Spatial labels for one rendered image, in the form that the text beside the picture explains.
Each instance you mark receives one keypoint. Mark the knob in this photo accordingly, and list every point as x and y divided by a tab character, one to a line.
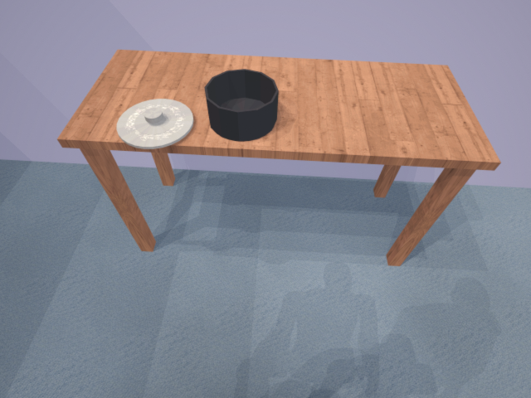
153	115

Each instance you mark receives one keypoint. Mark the pot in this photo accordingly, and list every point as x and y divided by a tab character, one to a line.
242	104

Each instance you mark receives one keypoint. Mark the lid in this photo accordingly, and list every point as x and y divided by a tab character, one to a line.
134	130

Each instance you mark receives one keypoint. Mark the table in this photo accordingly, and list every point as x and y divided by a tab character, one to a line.
394	114

